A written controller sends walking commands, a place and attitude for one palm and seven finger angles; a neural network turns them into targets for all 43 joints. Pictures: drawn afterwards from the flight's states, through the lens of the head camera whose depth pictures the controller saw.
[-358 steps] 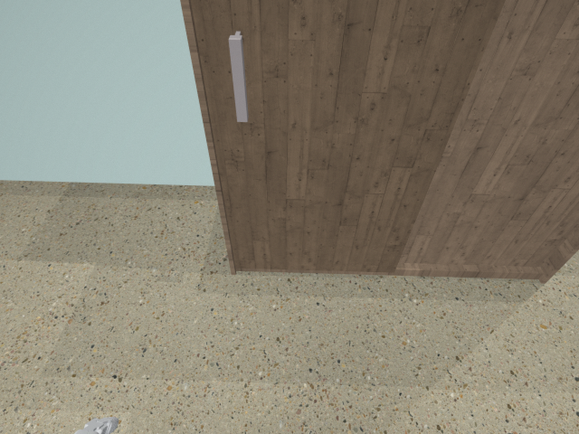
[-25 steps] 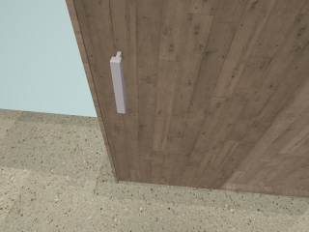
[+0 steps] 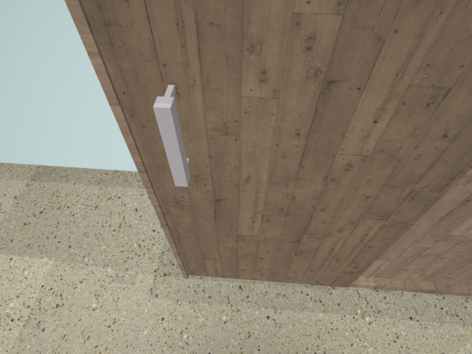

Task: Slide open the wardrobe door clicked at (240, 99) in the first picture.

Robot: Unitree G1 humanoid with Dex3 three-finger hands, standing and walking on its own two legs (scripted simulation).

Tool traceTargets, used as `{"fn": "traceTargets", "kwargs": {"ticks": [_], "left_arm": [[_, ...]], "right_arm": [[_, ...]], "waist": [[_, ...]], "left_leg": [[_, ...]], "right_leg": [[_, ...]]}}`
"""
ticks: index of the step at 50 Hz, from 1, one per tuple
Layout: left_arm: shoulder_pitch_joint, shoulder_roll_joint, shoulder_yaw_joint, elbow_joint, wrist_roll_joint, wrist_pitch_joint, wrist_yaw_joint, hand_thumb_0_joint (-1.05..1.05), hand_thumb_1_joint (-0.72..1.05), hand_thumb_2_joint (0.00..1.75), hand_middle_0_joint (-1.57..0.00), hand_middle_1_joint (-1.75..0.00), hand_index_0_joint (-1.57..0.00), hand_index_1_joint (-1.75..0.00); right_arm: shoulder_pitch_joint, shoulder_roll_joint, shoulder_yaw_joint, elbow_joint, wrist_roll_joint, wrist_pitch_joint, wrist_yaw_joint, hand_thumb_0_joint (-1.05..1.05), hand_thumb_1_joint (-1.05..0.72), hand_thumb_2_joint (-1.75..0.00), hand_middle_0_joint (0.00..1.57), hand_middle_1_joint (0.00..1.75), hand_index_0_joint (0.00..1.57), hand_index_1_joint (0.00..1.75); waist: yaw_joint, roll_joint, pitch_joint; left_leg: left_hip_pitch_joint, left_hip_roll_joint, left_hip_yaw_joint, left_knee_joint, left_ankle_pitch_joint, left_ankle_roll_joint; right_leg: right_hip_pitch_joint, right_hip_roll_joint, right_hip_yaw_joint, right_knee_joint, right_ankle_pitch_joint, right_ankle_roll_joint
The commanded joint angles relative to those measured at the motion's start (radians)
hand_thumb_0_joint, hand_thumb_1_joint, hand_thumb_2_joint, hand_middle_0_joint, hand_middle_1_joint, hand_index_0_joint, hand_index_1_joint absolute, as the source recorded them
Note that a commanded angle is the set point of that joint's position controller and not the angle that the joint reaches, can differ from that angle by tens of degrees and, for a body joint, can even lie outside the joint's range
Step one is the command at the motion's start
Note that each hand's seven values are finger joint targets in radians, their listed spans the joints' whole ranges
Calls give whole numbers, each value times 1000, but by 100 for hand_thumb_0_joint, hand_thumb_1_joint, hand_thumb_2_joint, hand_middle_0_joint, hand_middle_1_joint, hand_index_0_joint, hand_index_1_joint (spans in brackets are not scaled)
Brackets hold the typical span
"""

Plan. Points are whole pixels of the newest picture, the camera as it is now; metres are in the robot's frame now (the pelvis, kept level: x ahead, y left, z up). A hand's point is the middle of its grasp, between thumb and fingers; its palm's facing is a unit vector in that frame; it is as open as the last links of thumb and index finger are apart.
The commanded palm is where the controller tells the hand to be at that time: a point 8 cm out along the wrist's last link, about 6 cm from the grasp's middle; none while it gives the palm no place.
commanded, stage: come to a stop and stand still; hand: left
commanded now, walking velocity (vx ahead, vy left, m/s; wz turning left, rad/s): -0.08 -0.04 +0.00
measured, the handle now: (177, 139) +0.44 +0.14 +0.11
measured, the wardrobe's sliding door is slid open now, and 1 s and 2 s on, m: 0.00 0.00 0.00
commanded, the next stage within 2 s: none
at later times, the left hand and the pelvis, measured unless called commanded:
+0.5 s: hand out of the picture -0.01 +0.19 -0.16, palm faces +0.01 -0.97 -0.23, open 7.3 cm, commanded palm none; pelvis -0.06 +0.00 +0.00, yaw +0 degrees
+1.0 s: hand out of the picture -0.13 +0.18 -0.17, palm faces +0.08 -0.98 -0.16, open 7.4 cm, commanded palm none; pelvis -0.11 +0.02 +0.00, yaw +2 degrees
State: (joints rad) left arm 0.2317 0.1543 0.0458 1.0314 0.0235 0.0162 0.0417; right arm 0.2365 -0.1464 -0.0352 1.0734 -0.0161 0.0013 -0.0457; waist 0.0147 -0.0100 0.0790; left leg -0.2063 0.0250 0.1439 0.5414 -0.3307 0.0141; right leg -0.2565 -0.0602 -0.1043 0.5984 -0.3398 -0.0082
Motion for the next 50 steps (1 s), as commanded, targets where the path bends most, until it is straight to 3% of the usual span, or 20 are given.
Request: {"fn": "traceTargets", "kwargs": {"ticks": [1,4,7,10,11,12,13,14,15,16,18,21,23,26,33,40,44,47,49,50], "left_arm": [[99,101,14,-35,0,-20,1,0,90,90,-20,-30,-20,-30],[90,114,12,-53,2,-18,0,0,90,90,-20,-30,-20,-30],[59,106,4,-63,2,-14,-2,0,90,90,-20,-30,-20,-30],[42,101,-2,-64,0,-9,-6,0,90,90,-20,-30,-20,-30],[144,145,-5,-32,0,-19,24,0,90,90,-20,-30,-20,-30],[102,189,-2,-56,3,-38,23,0,90,90,-20,-30,-20,-30],[64,183,-3,-71,-4,-46,17,0,90,90,-20,-30,-20,-30],[56,162,-11,-75,-4,-49,17,0,90,90,-20,-30,-20,-30],[38,154,-18,-83,-6,-45,15,0,90,90,-20,-30,-20,-30],[18,152,-19,-92,-6,-38,11,0,90,90,-20,-30,-20,-30],[3,142,-24,-93,-5,-27,4,0,90,90,-20,-30,-20,-30],[43,138,-21,-92,0,-18,-2,0,90,90,-20,-30,-20,-30],[64,136,-21,-93,0,-18,-3,0,90,90,-20,-30,-20,-30],[87,132,-14,-97,0,-14,-5,0,90,90,-20,-30,-20,-30],[128,96,-11,-87,-2,-18,-10,0,90,90,-20,-30,-20,-30],[141,88,-8,-61,-3,-18,-11,0,90,90,-20,-30,-20,-30],[140,82,-2,-53,-1,-14,-12,0,90,90,-20,-30,-20,-30],[161,69,-2,-45,1,-9,-13,0,90,90,-20,-30,-20,-30],[198,50,2,-37,2,-1,-14,0,90,90,-20,-30,-20,-30],[238,34,4,-24,2,5,-15,0,90,90,-20,-30,-20,-30]], "right_arm": [[98,-87,-26,-54,0,1,-2,0,-90,-90,20,30,20,30],[78,-75,-24,-70,0,5,2,0,-90,-90,20,30,20,30],[52,-64,-16,-72,-1,5,8,0,-90,-90,20,30,20,30],[17,-72,-8,-76,-3,7,15,0,-90,-90,20,30,20,30],[-50,-174,-31,-133,14,-6,22,0,-90,-90,20,30,20,30],[-7,-130,-16,-166,11,-5,25,0,-90,-90,20,30,20,30],[43,-63,-12,-146,9,-5,28,0,-90,-90,20,30,20,30],[49,-72,-11,-138,8,-3,28,0,-90,-90,20,30,20,30],[54,-89,-10,-137,7,-1,28,0,-90,-90,20,30,20,30],[53,-92,-12,-138,4,1,30,0,-90,-90,20,30,20,30],[39,-103,-6,-143,-3,3,33,0,-90,-90,20,30,20,30],[45,-135,-9,-159,-12,10,40,0,-90,-90,20,30,20,30],[68,-134,-5,-156,-13,6,40,0,-90,-90,20,30,20,30],[90,-141,-7,-154,-17,11,40,0,-90,-90,20,30,20,30],[103,-136,-5,-136,-14,4,35,0,-90,-90,20,30,20,30],[149,-105,-4,-96,-13,14,32,0,-90,-90,20,30,20,30],[170,-96,-9,-80,-13,17,30,0,-90,-90,20,30,20,30],[151,-103,-13,-82,-13,18,28,0,-90,-90,20,30,20,30],[120,-119,-17,-88,-14,17,26,0,-90,-90,20,30,20,30],[83,-132,-20,-96,-14,16,25,0,-90,-90,20,30,20,30]], "waist": [[-17,-53,-152],[-19,-56,-167],[-22,-33,-138],[-15,1,-53],[15,-3,-131],[-33,-39,-168],[-49,-71,-198],[-48,-90,-194],[-52,-75,-169],[-52,-21,-123],[-38,44,18],[-27,10,112],[-23,35,71],[-19,7,47],[-11,30,-30],[-32,-23,-1],[-42,-20,-6],[-30,3,6],[-13,76,2],[11,131,-11]], "left_leg": [[79,113,-78,6,559,15],[67,88,-59,21,437,2],[60,96,-76,-30,335,3],[-11,103,-107,-101,173,8],[15,131,-61,72,228,-15],[-33,67,-55,99,157,-24],[-29,33,-64,35,17,-14],[-13,38,-74,-22,29,-8],[11,48,-80,-40,55,-4],[21,56,-85,-58,63,-1],[-54,88,-132,-126,31,16],[-177,85,-164,-202,-163,25],[-181,85,-169,-225,-181,26],[-198,76,-168,-220,-227,29],[-202,89,-200,-253,-236,36],[-157,40,-170,-160,-208,24],[-138,29,-171,-135,-214,22],[-183,44,-197,-172,-262,26],[-267,77,-232,-246,-323,36],[-348,119,-264,-308,-360,53]], "right_leg": [[55,-113,112,-25,645,-36],[48,-138,131,-36,672,-57],[13,-114,131,-79,474,-50],[-24,-86,132,-139,240,-33],[16,-125,196,-142,555,-22],[98,-199,235,-140,781,-63],[118,-221,243,-115,776,-94],[111,-187,211,-112,695,-94],[68,-155,184,-135,509,-81],[3,-132,171,-163,304,-70],[-80,-76,144,-202,29,-48],[-115,-40,140,-229,-163,-38],[-73,-36,131,-222,-145,-35],[-74,-34,131,-225,-199,-32],[-11,-10,112,-170,-116,-27],[-133,-36,193,-231,-243,-47],[-177,-24,188,-220,-252,-42],[-159,5,164,-169,-229,-33],[-82,43,114,-50,-158,-24],[10,69,73,73,-81,-18]]}}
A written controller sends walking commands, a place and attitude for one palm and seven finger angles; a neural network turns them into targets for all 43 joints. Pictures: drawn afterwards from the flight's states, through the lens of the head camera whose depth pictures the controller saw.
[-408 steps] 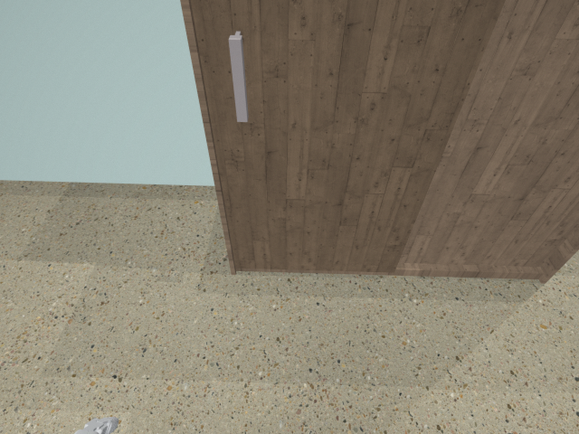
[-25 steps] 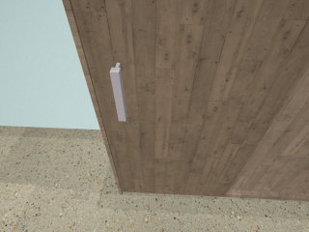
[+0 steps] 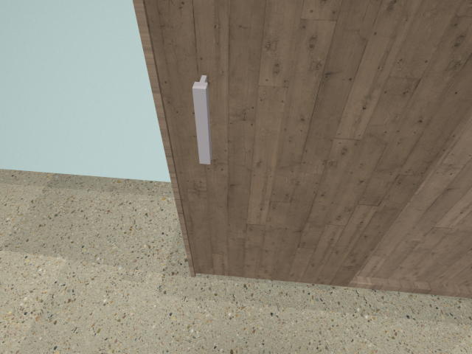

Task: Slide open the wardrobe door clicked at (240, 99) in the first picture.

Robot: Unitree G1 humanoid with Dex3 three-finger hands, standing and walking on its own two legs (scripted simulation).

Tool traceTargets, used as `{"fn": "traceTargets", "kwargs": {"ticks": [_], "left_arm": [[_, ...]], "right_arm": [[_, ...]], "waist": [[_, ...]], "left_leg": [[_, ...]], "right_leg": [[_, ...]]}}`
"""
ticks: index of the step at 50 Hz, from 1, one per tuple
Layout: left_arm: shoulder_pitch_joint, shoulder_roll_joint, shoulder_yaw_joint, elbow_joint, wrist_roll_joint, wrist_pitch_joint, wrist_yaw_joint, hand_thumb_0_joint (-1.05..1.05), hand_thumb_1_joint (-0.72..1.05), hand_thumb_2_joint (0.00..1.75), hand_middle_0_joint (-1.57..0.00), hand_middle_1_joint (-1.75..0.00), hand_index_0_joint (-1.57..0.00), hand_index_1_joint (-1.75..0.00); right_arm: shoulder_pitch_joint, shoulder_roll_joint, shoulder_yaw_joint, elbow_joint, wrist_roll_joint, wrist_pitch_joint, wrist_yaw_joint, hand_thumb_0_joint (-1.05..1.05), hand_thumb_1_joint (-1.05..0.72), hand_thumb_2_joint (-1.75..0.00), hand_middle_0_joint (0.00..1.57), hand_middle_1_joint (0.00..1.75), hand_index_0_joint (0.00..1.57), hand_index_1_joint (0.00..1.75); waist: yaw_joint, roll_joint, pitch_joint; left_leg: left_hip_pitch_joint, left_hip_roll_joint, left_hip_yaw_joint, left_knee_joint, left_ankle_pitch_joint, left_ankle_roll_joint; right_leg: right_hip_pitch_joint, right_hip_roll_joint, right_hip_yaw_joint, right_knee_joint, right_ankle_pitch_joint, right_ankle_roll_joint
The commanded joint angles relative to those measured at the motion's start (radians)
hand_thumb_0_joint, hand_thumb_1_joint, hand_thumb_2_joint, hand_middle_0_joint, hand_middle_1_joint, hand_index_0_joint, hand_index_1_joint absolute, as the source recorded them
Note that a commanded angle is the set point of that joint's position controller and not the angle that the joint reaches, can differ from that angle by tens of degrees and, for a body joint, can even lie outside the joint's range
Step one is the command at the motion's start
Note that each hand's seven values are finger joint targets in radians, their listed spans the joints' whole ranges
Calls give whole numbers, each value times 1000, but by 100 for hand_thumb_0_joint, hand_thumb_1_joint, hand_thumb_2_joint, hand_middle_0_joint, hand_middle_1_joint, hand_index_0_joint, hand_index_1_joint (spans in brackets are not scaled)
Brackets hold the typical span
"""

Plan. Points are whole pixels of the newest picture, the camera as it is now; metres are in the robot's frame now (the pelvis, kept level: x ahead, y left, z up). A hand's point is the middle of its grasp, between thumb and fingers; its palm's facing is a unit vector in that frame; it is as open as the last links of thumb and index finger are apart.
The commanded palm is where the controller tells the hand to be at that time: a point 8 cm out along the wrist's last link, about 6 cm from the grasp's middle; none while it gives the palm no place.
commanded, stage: come to a stop and stand still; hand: left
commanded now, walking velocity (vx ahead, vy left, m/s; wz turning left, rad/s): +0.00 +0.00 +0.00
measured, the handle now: (204, 121) +0.56 +0.10 +0.11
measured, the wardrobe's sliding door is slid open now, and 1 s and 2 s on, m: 0.00 0.00 0.00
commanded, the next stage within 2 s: look again from close up in 1.26 s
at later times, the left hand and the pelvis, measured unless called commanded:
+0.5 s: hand out of the picture -0.02 +0.20 -0.17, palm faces +0.05 -0.98 -0.17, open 7.4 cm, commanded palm none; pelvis -0.03 +0.03 +0.01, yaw +0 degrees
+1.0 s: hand out of the picture +0.01 +0.17 -0.17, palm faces +0.03 -0.98 -0.19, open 7.3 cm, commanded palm none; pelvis +0.02 +0.01 +0.01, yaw +0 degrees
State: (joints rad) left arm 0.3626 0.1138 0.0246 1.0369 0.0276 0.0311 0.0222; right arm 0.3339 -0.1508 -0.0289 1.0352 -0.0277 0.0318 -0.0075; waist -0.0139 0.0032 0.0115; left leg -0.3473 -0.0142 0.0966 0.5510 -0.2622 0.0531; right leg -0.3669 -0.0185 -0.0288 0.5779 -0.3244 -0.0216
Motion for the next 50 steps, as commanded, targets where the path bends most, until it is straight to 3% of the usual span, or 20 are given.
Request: {"fn": "traceTargets", "kwargs": {"ticks": [1,3,5,6,7,8,9,11,13,15,16,17,18,20,23,26,29,37,42,50], "left_arm": [[151,58,25,-19,1,-4,4,0,90,90,-20,-30,-20,-30],[213,33,23,-4,6,0,3,0,90,90,-20,-30,-20,-30],[230,34,22,-7,7,-9,7,0,90,90,-20,-30,-20,-30],[221,53,16,-18,8,-20,12,0,90,90,-20,-30,-20,-30],[174,98,19,-29,6,-33,20,0,90,90,-20,-30,-20,-30],[62,135,25,-64,2,-36,24,0,90,90,-20,-30,-20,-30],[-46,141,23,-99,-2,-46,29,0,90,90,-20,-30,-20,-30],[-125,154,31,-125,-1,-60,29,0,90,90,-20,-30,-20,-30],[-80,149,31,-110,5,-58,27,0,90,90,-20,-30,-20,-30],[3,134,28,-74,2,-45,24,0,90,90,-20,-30,-20,-30],[30,120,24,-68,-3,-40,23,0,90,90,-20,-30,-20,-30],[63,96,20,-65,-11,-40,19,0,90,90,-20,-30,-20,-30],[62,81,16,-59,-13,-46,13,0,90,90,-20,-30,-20,-30],[21,98,10,-35,-5,-40,10,0,90,90,-20,-30,-20,-30],[18,97,2,-26,-6,-41,5,0,90,90,-20,-30,-20,-30],[2,107,1,-22,-5,-34,2,0,90,90,-20,-30,-20,-30],[1,104,-1,-17,-6,-36,3,0,90,90,-20,-30,-20,-30],[-6,105,-6,4,-15,-54,11,0,90,90,-20,-30,-20,-30],[-8,107,-10,17,-18,-63,16,0,90,90,-20,-30,-20,-30],[-5,116,-14,35,-20,-66,18,0,90,90,-20,-30,-20,-30]], "right_arm": [[-64,-140,-29,-69,0,-16,-14,0,-90,-90,20,30,20,30],[-126,-147,-31,-88,1,-18,-14,0,-90,-90,20,30,20,30],[-128,-139,-31,-98,-1,-12,-12,0,-90,-90,20,30,20,30],[-111,-109,-28,-101,5,-3,-10,0,-90,-90,20,30,20,30],[-74,-61,-22,-102,13,6,-7,0,-90,-90,20,30,20,30],[-31,-51,-30,-86,10,14,-4,0,-90,-90,20,30,20,30],[3,-66,-36,-64,11,16,1,0,-90,-90,20,30,20,30],[63,-79,-39,-36,13,1,6,0,-90,-90,20,30,20,30],[55,-53,-26,-41,18,-16,4,0,-90,-90,20,30,20,30],[62,-29,-9,-31,20,-33,-5,0,-90,-90,20,30,20,30],[67,-46,-6,-27,17,-44,-11,0,-90,-90,20,30,20,30],[48,-79,-10,-36,13,-58,-16,0,-90,-90,20,30,20,30],[10,-106,-11,-52,9,-61,-23,0,-90,-90,20,30,20,30],[-48,-93,-1,-48,10,-65,-28,0,-90,-90,20,30,20,30],[-26,-95,2,-44,12,-65,-26,0,-90,-90,20,30,20,30],[-12,-110,0,-32,11,-59,-22,0,-90,-90,20,30,20,30],[4,-111,1,-21,10,-56,-21,0,-90,-90,20,30,20,30],[55,-77,11,18,16,-62,-22,0,-90,-90,20,30,20,30],[65,-67,16,40,18,-67,-27,0,-90,-90,20,30,20,30],[48,-63,21,57,18,-65,-33,0,-90,-90,20,30,20,30]], "waist": [[67,147,61],[101,133,70],[95,49,124],[78,-52,159],[31,-206,160],[-14,-236,148],[-44,-234,130],[-69,-214,94],[-45,-172,98],[-19,-111,79],[-5,0,79],[18,135,64],[35,179,60],[47,179,74],[44,57,64],[41,59,119],[40,28,129],[18,-37,64],[8,-39,26],[7,0,37]], "left_leg": [[-291,193,-243,-362,-457,33],[-355,206,-249,-369,-460,50],[-333,153,-212,-283,-461,23],[-252,74,-167,-160,-409,-14],[-162,12,-111,39,-222,-45],[-8,-12,-82,260,-109,-57],[57,5,-112,379,-96,-45],[94,7,-99,396,-71,-38],[104,6,-73,199,-108,-37],[184,5,-67,-128,-72,-33],[192,27,-98,-218,-64,-29],[165,125,-219,-274,-51,-2],[80,197,-275,-293,-34,29],[-5,177,-258,-311,-22,26],[-18,149,-238,-320,-106,10],[-79,150,-259,-370,-270,8],[-76,143,-257,-364,-261,9],[45,106,-187,-270,-33,-2],[128,101,-144,-217,116,-12],[151,103,-124,-202,141,-22]], "right_leg": [[197,39,-27,193,-48,1],[261,38,-29,220,-27,0],[227,17,22,36,-106,-19],[91,-52,178,-185,-294,-54],[-48,-194,394,-373,-491,-113],[-224,-293,486,-499,-563,-157],[-299,-274,445,-506,-507,-150],[-267,-198,289,-442,-317,-123],[-178,-163,238,-389,-237,-108],[-100,-126,229,-276,-201,-77],[-68,-82,199,-198,-157,-50],[-30,-33,151,-125,-41,-22],[39,-12,99,-110,54,0],[146,-25,66,-92,134,4],[194,-34,84,-133,154,0],[190,-32,72,-130,103,4],[186,-34,75,-135,116,2],[192,-68,115,-167,212,-10],[194,-81,127,-161,315,-16],[201,-85,135,-166,370,-22]]}}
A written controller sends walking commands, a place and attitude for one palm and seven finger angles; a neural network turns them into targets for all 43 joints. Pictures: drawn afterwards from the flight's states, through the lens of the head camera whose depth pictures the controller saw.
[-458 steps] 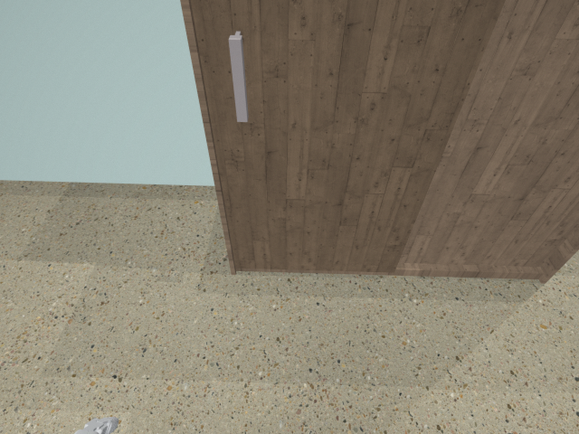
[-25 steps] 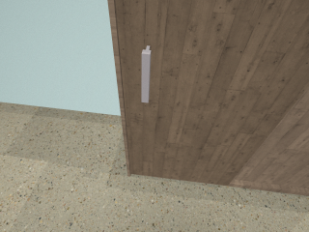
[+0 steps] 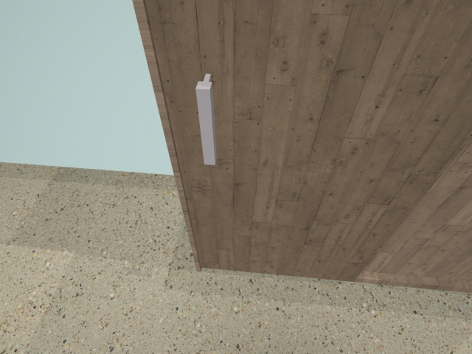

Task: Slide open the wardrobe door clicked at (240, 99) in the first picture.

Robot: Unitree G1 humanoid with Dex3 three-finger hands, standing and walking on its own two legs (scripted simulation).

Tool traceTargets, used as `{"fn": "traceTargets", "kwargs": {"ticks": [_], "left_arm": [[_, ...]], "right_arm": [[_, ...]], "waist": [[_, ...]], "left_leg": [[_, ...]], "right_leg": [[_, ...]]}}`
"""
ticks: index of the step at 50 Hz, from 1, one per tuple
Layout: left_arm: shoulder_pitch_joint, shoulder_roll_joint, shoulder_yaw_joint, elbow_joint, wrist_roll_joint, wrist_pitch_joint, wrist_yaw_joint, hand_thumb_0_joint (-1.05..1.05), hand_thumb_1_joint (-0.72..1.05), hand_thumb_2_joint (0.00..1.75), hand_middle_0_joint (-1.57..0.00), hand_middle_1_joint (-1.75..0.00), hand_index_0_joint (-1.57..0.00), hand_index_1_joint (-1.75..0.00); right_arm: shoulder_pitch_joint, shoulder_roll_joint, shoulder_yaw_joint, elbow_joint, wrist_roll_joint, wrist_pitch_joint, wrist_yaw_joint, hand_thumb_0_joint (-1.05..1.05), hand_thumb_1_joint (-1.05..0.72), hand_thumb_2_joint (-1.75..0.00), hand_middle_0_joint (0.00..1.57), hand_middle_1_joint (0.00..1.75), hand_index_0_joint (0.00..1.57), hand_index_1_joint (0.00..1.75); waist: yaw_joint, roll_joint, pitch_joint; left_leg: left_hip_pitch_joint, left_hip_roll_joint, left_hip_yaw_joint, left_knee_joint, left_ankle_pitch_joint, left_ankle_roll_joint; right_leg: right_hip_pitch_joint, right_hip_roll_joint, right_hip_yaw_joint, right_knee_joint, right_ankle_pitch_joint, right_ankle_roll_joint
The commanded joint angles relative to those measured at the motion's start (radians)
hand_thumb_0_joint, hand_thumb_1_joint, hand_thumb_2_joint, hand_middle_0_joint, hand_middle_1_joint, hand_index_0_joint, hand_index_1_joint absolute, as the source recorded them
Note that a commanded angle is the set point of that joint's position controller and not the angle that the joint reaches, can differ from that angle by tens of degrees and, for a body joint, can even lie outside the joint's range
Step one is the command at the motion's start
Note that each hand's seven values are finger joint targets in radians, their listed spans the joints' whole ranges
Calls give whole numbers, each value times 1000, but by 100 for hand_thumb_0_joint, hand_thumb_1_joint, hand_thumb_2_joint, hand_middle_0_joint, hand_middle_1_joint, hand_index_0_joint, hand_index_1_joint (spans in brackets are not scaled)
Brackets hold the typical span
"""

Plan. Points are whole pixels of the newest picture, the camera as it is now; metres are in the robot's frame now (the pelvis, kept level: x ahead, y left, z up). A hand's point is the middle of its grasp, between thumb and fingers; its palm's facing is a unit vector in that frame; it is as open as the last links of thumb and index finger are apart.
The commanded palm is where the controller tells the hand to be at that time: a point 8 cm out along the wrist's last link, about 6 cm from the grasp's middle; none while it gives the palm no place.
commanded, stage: come to a stop and stand still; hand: left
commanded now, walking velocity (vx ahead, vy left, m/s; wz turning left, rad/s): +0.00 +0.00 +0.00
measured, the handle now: (209, 121) +0.54 +0.09 +0.10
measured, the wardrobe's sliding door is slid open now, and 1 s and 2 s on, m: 0.00 0.00 0.00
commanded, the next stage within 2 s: look again from close up in 0.26 s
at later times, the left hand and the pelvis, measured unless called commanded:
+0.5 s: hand out of the picture +0.03 +0.17 -0.17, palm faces +0.02 -0.98 -0.21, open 7.3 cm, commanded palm none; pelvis +0.01 -0.01 +0.00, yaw +0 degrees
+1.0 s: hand out of the picture +0.02 +0.17 -0.17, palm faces +0.02 -0.98 -0.20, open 7.3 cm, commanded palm none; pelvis +0.01 -0.01 +0.00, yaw +0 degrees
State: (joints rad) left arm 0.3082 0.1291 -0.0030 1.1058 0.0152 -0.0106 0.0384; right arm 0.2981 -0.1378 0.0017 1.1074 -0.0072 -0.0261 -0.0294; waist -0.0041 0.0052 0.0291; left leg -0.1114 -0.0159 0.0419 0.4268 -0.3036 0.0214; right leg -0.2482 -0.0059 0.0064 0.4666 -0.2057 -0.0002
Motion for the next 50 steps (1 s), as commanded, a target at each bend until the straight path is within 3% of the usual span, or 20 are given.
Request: {"fn": "traceTargets", "kwargs": {"ticks": [1,6,13,20,32,41,50], "left_arm": [[48,103,13,-35,-7,-24,1,0,90,90,-20,-30,-20,-30],[39,109,12,-36,-7,-24,1,0,90,90,-20,-30,-20,-30],[27,124,15,-45,-8,-27,2,0,90,90,-20,-30,-20,-30],[12,126,16,-48,-8,-21,0,0,90,90,-20,-30,-20,-30],[3,131,20,-54,-8,-22,0,0,90,90,-20,-30,-20,-30],[2,133,19,-50,-9,-19,-2,0,90,90,-20,-30,-20,-30],[2,138,19,-46,-8,-22,-2,0,90,90,-20,-30,-20,-30]], "right_arm": [[83,-76,-9,-13,-2,-7,-11,0,-90,-90,20,30,20,30],[73,-80,-9,-10,-3,-3,-11,0,-90,-90,20,30,20,30],[74,-93,-10,-7,-4,-7,-11,0,-90,-90,20,30,20,30],[71,-96,-8,-3,-5,-5,-10,0,-90,-90,20,30,20,30],[81,-100,-9,2,-6,-11,-10,0,-90,-90,20,30,20,30],[80,-104,-8,6,-5,-10,-10,0,-90,-90,20,30,20,30],[75,-112,-9,3,-5,-11,-12,0,-90,-90,20,30,20,30]], "waist": [[-2,-4,23],[-3,-13,45],[-1,-2,3],[4,-3,50],[6,-11,24],[6,7,49],[2,-9,41]], "left_leg": [[-87,105,-69,-80,173,10],[-91,104,-65,-82,143,6],[-70,112,-67,-79,204,4],[-89,115,-72,-101,163,6],[-81,119,-78,-103,183,9],[-91,120,-81,-117,138,9],[-80,119,-78,-108,153,8]], "right_leg": [[84,-99,99,-59,242,-44],[77,-97,105,-79,218,-45],[118,-98,95,-62,288,-49],[96,-90,91,-79,200,-45],[116,-90,85,-70,209,-50],[91,-85,89,-78,143,-47],[92,-89,94,-77,172,-50]]}}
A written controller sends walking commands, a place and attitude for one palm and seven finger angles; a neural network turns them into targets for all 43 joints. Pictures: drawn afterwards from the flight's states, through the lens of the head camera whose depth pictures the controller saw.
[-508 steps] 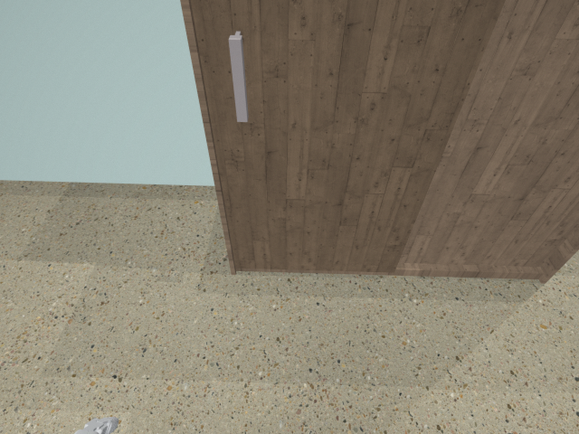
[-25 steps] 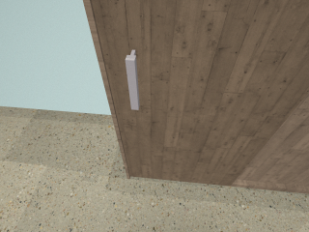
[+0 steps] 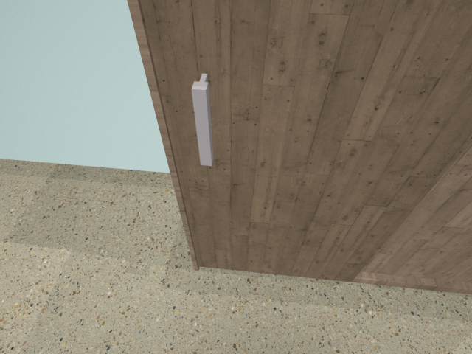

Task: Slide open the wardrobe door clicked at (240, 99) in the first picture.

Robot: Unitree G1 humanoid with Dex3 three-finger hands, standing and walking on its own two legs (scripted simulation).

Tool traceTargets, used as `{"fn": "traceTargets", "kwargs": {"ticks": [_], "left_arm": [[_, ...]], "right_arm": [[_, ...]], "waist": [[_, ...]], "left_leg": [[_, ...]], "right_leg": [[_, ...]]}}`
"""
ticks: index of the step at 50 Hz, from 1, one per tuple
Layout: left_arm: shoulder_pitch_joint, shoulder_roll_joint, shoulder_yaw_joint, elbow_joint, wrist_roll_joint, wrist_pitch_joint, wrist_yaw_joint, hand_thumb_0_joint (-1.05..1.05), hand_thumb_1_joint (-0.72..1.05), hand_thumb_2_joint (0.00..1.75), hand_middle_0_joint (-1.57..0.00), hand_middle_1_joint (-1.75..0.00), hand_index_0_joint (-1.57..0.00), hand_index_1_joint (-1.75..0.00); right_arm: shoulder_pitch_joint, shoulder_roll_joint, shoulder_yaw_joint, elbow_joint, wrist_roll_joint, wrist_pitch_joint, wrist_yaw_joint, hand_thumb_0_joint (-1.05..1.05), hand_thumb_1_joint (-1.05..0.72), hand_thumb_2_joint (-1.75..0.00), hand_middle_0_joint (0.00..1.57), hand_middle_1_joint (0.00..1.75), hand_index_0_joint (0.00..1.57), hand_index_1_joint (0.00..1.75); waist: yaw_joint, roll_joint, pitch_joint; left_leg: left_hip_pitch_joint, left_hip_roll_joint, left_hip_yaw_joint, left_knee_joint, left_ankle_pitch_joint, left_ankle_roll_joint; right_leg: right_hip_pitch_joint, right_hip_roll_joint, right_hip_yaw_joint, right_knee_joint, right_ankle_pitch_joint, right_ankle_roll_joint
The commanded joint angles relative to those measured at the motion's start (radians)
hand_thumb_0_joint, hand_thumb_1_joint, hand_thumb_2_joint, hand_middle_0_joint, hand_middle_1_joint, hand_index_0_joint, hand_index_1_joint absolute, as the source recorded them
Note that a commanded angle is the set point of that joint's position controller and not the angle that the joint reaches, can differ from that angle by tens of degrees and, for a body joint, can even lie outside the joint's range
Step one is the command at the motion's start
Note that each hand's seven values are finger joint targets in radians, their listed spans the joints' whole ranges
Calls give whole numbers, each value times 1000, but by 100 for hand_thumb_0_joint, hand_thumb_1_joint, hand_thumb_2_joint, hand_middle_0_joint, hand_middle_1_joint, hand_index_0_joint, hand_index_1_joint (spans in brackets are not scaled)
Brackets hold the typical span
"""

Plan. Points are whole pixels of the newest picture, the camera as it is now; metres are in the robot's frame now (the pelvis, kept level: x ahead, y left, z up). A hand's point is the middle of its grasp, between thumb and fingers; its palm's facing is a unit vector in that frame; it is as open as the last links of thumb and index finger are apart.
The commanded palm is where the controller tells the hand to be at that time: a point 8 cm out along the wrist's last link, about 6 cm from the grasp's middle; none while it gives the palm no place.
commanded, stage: look again from close up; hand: left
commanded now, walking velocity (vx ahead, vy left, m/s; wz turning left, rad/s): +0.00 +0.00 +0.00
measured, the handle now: (205, 122) +0.53 +0.10 +0.10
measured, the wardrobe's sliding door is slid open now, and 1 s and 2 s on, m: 0.00 0.00 0.00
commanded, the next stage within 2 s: shuffle to correct the standing spot in 0.10 s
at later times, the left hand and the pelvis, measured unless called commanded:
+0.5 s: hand out of the picture +0.01 +0.16 -0.19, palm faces +0.06 -0.99 -0.16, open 7.4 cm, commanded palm none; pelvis +0.04 -0.01 -0.01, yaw +1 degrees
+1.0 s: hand out of the picture +0.13 +0.20 -0.18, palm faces +0.04 -0.96 -0.29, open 7.4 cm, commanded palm none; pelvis +0.08 -0.01 -0.02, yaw +1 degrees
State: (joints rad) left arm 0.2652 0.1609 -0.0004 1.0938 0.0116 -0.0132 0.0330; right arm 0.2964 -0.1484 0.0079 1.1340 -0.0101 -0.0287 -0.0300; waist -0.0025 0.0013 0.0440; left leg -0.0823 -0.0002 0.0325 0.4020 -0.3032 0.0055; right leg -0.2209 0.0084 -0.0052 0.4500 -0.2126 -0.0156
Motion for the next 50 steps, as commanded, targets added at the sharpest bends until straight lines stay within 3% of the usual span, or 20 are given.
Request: {"fn": "traceTargets", "kwargs": {"ticks": [1,10,14,18,22,24,26,28,30,32,34,38,39,42,43,45,47,48,49,50], "left_arm": [[45,104,17,-32,-5,-18,3,0,90,90,-20,-30,-20,-30],[44,112,18,-33,-4,-21,3,0,90,90,-20,-30,-20,-30],[70,83,22,-30,4,-3,-4,0,90,90,-20,-30,-20,-30],[92,81,34,-46,11,-3,-15,0,90,90,-20,-30,-20,-30],[156,80,45,-35,9,-18,-17,0,90,90,-20,-30,-20,-30],[216,105,56,-16,6,-26,-11,0,90,90,-20,-30,-20,-30],[229,106,60,-8,2,-26,3,0,90,90,-20,-30,-20,-30],[168,70,46,-20,0,-21,12,0,90,90,-20,-30,-20,-30],[141,43,32,-41,-6,-21,18,0,90,90,-20,-30,-20,-30],[143,82,44,-43,-5,-19,25,0,90,90,-20,-30,-20,-30],[160,90,50,-36,-4,-11,28,0,90,90,-20,-30,-20,-30],[108,66,50,-52,6,6,24,0,90,90,-20,-30,-20,-30],[90,57,51,-66,10,9,21,0,90,90,-20,-30,-20,-30],[-7,37,57,-123,12,15,16,0,90,90,-20,-30,-20,-30],[-14,41,63,-136,14,17,15,0,90,90,-20,-30,-20,-30],[31,32,66,-138,17,16,10,0,90,90,-20,-30,-20,-30],[148,53,68,-115,19,1,5,0,90,90,-20,-30,-20,-30],[199,109,75,-96,18,-11,9,0,90,90,-20,-30,-20,-30],[228,170,81,-78,12,-16,14,0,90,90,-20,-30,-20,-30],[205,185,70,-80,1,-15,13,0,90,90,-20,-30,-20,-30]], "right_arm": [[77,-101,-15,-21,-3,-9,-11,0,-90,-90,20,30,20,30],[72,-104,-16,-23,-2,-10,-11,0,-90,-90,20,30,20,30],[99,-80,-16,-13,-12,8,-3,0,-90,-90,20,30,20,30],[104,-82,-21,-30,-16,10,1,0,-90,-90,20,30,20,30],[115,-62,-21,-43,-11,-7,-1,0,-90,-90,20,30,20,30],[118,-37,-16,-52,-8,-16,-4,0,-90,-90,20,30,20,30],[108,-15,-11,-52,-3,-17,-12,0,-90,-90,20,30,20,30],[152,-1,-9,-24,5,-14,-17,0,-90,-90,20,30,20,30],[217,-56,-21,3,1,-23,-31,0,-90,-90,20,30,20,30],[196,-91,-31,-11,9,-11,-46,0,-90,-90,20,30,20,30],[169,-94,-42,-37,13,-1,-47,0,-90,-90,20,30,20,30],[135,-57,-59,-59,3,10,-43,0,-90,-90,20,30,20,30],[140,-56,-63,-60,-1,9,-41,0,-90,-90,20,30,20,30],[178,-75,-70,-61,-14,5,-40,0,-90,-90,20,30,20,30],[180,-85,-71,-66,-18,3,-43,0,-90,-90,20,30,20,30],[134,-103,-69,-85,-15,5,-43,0,-90,-90,20,30,20,30],[92,-116,-68,-107,-3,4,-36,0,-90,-90,20,30,20,30],[112,-99,-68,-112,7,5,-29,0,-90,-90,20,30,20,30],[121,-54,-61,-123,14,9,-23,0,-90,-90,20,30,20,30],[104,-40,-59,-126,20,15,-25,0,-90,-90,20,30,20,30]], "waist": [[3,-1,26],[3,-3,13],[6,-13,77],[12,7,145],[25,-39,112],[37,-133,49],[33,-156,16],[-7,-59,14],[-17,133,-31],[1,151,-26],[9,113,-64],[-6,70,37],[-16,64,56],[-46,109,128],[-45,98,129],[1,80,70],[63,49,-54],[70,-50,-155],[64,-209,-221],[58,-213,-231]], "left_leg": [[-109,103,-71,-85,149,24],[-102,104,-70,-79,170,23],[-154,101,-76,-91,-148,37],[-215,109,-100,-89,-249,56],[-234,78,-49,35,-109,54],[-300,23,26,182,-57,29],[-285,30,34,205,-87,8],[-139,68,4,30,126,5],[28,153,-33,74,853,24],[90,176,-21,133,1200,25],[78,157,-8,183,1178,15],[4,136,12,106,848,26],[27,154,3,77,849,40],[139,267,-100,17,1093,146],[155,283,-106,20,1129,160],[117,259,-61,61,1125,135],[70,184,-14,191,975,72],[-42,114,13,329,693,36],[-196,11,44,465,1,0],[-230,-1,-24,539,-316,0]], "right_leg": [[62,-103,103,-60,168,-33],[72,-106,103,-58,195,-35],[-2,-81,106,-64,-194,-40],[-54,-71,120,-48,-288,-55],[24,-103,166,-40,-173,-90],[149,-175,246,-55,16,-131],[182,-233,278,-43,342,-166],[110,-176,151,61,601,-121],[41,-88,24,148,518,-39],[29,-59,-7,108,402,-22],[63,-67,-19,113,483,-14],[-6,-87,-12,158,465,-1],[-63,-75,-25,191,357,7],[-276,-19,-43,283,-243,13],[-301,-22,-35,296,-282,5],[-194,-29,-45,213,-184,-13],[8,-25,-62,20,135,-11],[186,-119,39,8,548,-47],[319,-314,204,48,992,-150],[297,-400,233,34,1046,-240]]}}
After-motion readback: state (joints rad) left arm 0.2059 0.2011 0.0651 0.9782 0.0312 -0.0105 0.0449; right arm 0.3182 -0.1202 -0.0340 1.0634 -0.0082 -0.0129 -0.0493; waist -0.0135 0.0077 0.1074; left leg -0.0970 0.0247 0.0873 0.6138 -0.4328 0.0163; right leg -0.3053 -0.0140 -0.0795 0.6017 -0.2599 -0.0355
